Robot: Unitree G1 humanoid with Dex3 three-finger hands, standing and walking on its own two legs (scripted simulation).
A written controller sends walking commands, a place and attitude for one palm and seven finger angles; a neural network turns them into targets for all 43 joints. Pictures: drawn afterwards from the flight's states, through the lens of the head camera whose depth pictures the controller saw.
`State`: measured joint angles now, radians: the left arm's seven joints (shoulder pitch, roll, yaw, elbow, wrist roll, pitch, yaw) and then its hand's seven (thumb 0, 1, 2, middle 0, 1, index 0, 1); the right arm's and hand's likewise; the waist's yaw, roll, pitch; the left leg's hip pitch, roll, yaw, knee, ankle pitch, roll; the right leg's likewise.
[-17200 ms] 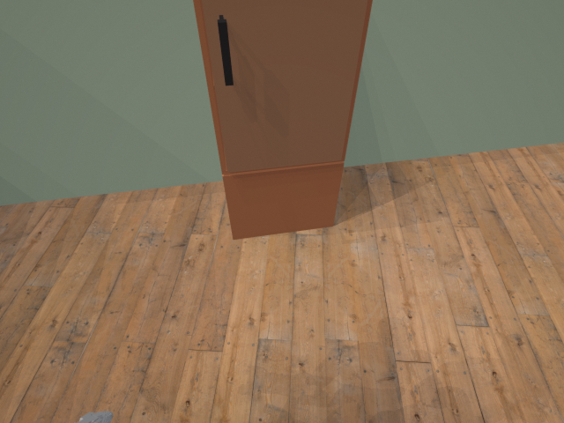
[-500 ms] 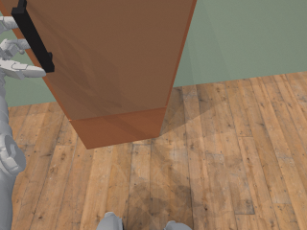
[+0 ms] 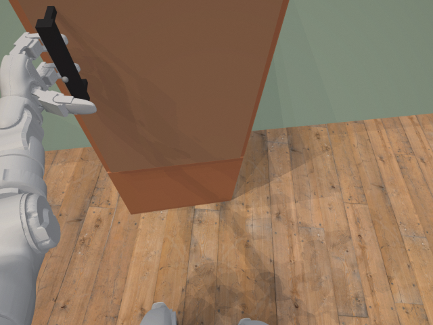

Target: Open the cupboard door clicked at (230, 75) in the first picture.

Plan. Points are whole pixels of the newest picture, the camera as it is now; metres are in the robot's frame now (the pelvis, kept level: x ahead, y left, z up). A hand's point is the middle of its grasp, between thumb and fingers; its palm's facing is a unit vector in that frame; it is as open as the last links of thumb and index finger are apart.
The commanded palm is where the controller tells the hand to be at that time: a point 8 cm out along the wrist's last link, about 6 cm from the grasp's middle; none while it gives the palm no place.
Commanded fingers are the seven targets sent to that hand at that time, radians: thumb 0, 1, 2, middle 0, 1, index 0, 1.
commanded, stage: slide the fingers in behind the handle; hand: left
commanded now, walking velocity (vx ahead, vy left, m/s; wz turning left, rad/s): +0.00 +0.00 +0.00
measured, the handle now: (68, 60) +0.56 +0.23 +0.14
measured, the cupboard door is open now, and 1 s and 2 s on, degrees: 0 0 6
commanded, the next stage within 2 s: close the thumb around the handle in 0.74 s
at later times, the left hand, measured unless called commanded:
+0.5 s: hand (75, 80) +0.50 +0.21 +0.15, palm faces +0.10 -1.00 +0.01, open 14.0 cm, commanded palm +0.48 +0.25 +0.14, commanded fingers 0.00 -0.50 0.30 -0.30 -1.20 -0.30 -1.20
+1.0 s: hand (71, 81) +0.50 +0.21 +0.15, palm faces +0.10 -1.00 +0.01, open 13.4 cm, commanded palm +0.48 +0.25 +0.14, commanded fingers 0.00 0.00 0.52 -0.34 -1.25 -0.34 -1.25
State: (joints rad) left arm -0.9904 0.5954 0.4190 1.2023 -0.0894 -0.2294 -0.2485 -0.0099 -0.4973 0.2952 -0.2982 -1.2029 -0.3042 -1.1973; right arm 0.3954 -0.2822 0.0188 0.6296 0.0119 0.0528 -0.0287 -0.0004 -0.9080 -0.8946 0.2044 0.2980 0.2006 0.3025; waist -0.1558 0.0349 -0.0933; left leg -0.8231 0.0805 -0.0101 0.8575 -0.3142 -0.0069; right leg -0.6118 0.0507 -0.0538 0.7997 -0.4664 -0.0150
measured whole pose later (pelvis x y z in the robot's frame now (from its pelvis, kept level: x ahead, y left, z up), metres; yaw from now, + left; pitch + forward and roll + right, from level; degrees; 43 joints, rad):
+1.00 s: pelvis -0.01 +0.01 +0.00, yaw +0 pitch +15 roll -3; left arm -0.98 0.55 0.40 1.19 -0.09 -0.24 -0.19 -0.01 -0.39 0.34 -0.30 -1.21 -0.31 -1.20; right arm 0.43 -0.28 0.01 0.65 0.01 0.05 -0.02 0.00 -0.91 -0.89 0.20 0.30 0.20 0.30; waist -0.16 0.04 -0.09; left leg -0.81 0.08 0.00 0.86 -0.31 0.00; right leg -0.60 0.05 -0.04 0.80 -0.46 -0.01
